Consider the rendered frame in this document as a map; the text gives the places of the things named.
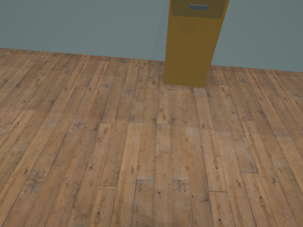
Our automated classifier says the handle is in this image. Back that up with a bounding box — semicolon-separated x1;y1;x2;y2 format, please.
189;4;208;10

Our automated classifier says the drawer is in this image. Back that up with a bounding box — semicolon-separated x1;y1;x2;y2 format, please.
172;0;226;19

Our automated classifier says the cabinet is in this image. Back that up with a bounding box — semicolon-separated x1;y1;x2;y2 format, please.
163;0;230;87

